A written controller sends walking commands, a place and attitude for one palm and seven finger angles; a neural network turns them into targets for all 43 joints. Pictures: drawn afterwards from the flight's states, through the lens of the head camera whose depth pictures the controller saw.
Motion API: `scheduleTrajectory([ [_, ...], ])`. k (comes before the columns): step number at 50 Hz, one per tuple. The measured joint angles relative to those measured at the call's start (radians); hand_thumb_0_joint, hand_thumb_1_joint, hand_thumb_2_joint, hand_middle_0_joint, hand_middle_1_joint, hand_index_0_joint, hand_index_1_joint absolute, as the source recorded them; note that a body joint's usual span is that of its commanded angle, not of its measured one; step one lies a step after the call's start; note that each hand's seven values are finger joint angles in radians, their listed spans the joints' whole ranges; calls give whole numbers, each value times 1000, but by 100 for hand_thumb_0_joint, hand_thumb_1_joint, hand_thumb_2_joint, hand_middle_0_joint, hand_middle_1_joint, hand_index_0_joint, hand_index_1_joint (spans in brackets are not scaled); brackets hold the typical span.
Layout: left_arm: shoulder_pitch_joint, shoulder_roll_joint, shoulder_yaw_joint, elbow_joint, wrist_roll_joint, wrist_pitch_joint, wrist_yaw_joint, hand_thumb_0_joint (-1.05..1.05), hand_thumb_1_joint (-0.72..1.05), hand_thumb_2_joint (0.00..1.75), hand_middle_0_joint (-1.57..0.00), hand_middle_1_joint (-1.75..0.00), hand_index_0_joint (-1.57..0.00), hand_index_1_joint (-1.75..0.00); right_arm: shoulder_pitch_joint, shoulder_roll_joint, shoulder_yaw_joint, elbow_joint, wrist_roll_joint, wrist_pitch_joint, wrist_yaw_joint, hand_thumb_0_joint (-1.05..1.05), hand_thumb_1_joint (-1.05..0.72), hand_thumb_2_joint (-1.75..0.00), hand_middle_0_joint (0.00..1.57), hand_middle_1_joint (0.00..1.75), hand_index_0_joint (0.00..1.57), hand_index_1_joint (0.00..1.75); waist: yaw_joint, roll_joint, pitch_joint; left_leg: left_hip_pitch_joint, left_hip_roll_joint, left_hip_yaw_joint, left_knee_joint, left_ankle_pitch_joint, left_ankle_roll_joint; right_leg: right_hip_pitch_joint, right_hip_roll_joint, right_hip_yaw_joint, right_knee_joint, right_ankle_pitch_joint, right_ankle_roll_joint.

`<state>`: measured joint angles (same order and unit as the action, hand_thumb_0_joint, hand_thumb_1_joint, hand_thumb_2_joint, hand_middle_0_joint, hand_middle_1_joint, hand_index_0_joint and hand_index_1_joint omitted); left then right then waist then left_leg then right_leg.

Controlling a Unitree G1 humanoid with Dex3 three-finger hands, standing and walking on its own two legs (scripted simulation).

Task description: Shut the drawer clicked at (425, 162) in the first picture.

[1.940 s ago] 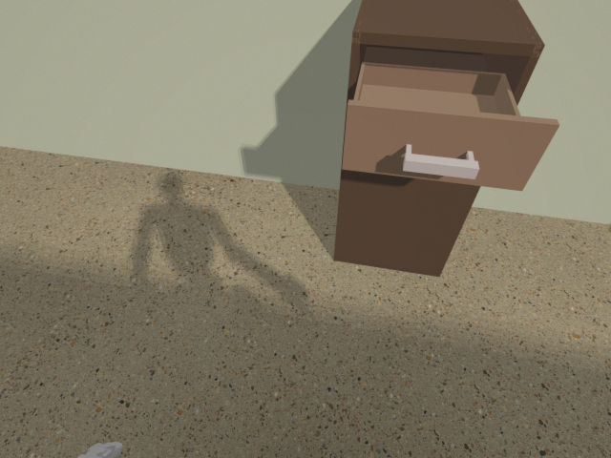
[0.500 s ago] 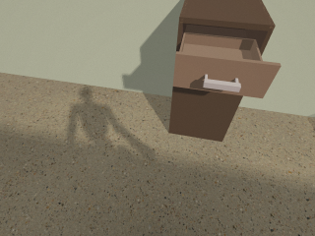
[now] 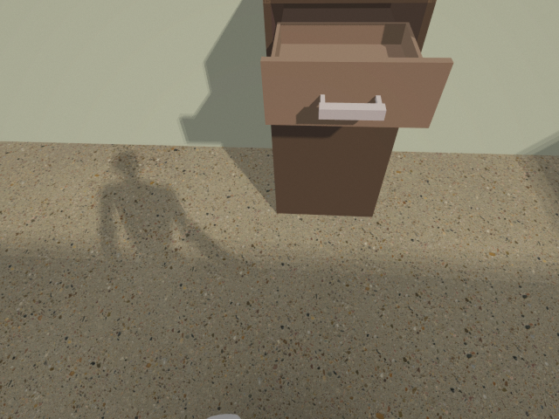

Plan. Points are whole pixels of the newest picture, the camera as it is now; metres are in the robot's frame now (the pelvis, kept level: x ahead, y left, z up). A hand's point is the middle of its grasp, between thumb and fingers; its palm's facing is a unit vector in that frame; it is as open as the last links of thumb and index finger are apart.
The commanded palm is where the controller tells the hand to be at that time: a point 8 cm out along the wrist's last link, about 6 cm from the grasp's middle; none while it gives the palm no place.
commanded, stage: walk to a spot facing it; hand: left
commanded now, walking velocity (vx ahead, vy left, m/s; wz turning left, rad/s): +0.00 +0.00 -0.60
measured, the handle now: (350, 105) +0.71 -0.09 +0.05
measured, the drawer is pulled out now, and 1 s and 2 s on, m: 0.29 0.29 0.29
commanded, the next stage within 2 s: turn to face it in 1.98 s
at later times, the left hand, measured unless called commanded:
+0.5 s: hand out of the picture +0.09 +0.26 -0.15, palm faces -0.21 -0.95 -0.24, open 7.3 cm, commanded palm none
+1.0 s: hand out of the picture +0.12 +0.13 -0.13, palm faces -0.58 -0.78 -0.24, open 7.3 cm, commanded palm none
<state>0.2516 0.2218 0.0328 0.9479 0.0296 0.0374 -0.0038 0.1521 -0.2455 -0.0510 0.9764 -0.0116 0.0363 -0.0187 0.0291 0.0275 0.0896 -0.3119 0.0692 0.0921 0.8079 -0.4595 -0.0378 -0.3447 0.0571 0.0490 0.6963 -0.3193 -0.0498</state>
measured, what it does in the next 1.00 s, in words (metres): steps on the spot, turning right: left foot, then right foot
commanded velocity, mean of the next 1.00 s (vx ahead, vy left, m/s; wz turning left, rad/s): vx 0.03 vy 0.00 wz -0.60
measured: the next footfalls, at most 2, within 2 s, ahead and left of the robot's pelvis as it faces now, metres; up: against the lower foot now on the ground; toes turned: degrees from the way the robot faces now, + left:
left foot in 0.36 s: +0.03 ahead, +0.15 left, +0.00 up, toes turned -14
right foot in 0.78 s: -0.10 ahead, -0.08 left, +0.00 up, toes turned -33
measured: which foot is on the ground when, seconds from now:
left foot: up 0.00-0.34, down 0.36-0.78, up 0.80-1.00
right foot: down 0.00-0.36, up 0.38-0.76, down 0.78-1.00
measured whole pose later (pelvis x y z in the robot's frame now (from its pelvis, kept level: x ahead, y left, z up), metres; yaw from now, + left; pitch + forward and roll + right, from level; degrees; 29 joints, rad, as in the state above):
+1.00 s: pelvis -0.08 +0.04 +0.02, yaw -36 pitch +0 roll +0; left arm 0.17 0.20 0.05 0.89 0.02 0.04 0.00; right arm 0.26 -0.26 -0.07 0.94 -0.02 0.04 -0.02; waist -0.03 0.03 0.06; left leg -0.46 0.09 0.05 0.99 -0.40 -0.08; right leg -0.26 0.04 0.04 0.51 -0.24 -0.03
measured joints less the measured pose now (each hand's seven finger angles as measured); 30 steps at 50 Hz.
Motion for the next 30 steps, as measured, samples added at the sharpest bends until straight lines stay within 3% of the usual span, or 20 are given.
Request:
scheduleTrajectory([
  [3, 18, -34, -1, -14, -5, -5, 8, 0, 91, 90, -20, -30, -20, -30, -7, 3, -7, -1, 1, 10, 0, 1, -90, -90, 20, 30, 20, 30, 9, 6, 8, -102, -38, -76, 227, 4, -8, 10, 14, 17, -68, 50, 0],
  [7, 41, -52, 3, -19, -6, -1, 11, 0, 91, 90, -21, -30, -21, -30, -14, 13, -11, -22, -1, 3, 0, 1, -90, -90, 20, 30, 20, 30, 13, -11, -2, -137, -49, -97, 246, 54, -21, 18, 26, 64, -160, 121, 2],
  [13, 47, -38, 21, -30, -1, 7, 9, 0, 90, 90, -21, -30, -21, -30, -25, 22, -13, -54, 5, -6, -7, 1, -90, -90, 20, 30, 20, 30, 24, -38, -28, -76, -62, -122, 56, 41, -17, 2, 47, 145, -219, 183, 26],
  [16, 36, -15, 33, -37, 1, 18, 9, 0, 90, 90, -21, -30, -21, -30, -23, 27, -12, -73, 12, -19, -12, 1, -91, -90, 20, 30, 20, 30, 28, -56, -44, -5, -79, -129, -126, 54, 1, -21, 59, 187, -221, 202, 48],
  [18, 28, 4, 42, -44, -2, 28, 8, 0, 90, 90, -21, -30, -21, -30, -9, 30, -8, -88, 12, -36, -16, 1, -90, -90, 20, 30, 20, 30, 17, -66, -56, 52, -84, -126, -274, 133, 27, -51, 71, 204, -183, 182, 64],
  [19, 17, 17, 49, -43, -4, 34, 6, 0, 91, 90, -21, -30, -21, -30, -2, 37, -4, -93, 8, -41, -18, 1, -90, -90, 20, 30, 20, 30, 14, -80, -54, 55, -88, -113, -280, 170, 39, -77, 70, 198, -115, 90, 69],
  [21, -2, 40, 61, -39, 2, 40, 1, 0, 91, 90, -21, -30, -20, -30, 21, 45, 5, -99, 1, -40, -17, 0, -90, -90, 20, 30, 20, 30, 6, -88, -53, 69, -77, -91, -287, 184, 51, -146, 61, 125, 93, -36, 86],
  [25, -19, 75, 78, -50, 4, 37, -17, 0, 91, 90, -20, -30, -20, -30, 59, 56, 19, -89, -8, -36, -20, 1, -90, -90, 20, 30, 20, 30, 7, -94, -54, 111, -48, -38, -335, 200, 53, -227, 5, 27, 417, -18, 113],
  [27, -24, 77, 77, -52, 1, 42, -21, 0, 91, 90, -20, -30, -20, -30, 70, 56, 20, -83, -9, -38, -20, 1, -90, -90, 20, 30, 20, 30, 3, -83, -53, 120, -31, -12, -342, 202, 55, -213, -28, 0, 431, -21, 121],
  [30, -36, 73, 71, -50, -1, 51, -26, 0, 91, 90, -20, -30, -20, -30, 87, 55, 18, -76, -11, -42, -16, 1, -90, -90, 20, 30, 20, 30, -10, -67, -47, 126, -6, 28, -341, 200, 53, -157, -72, -31, 334, -50, 125],
])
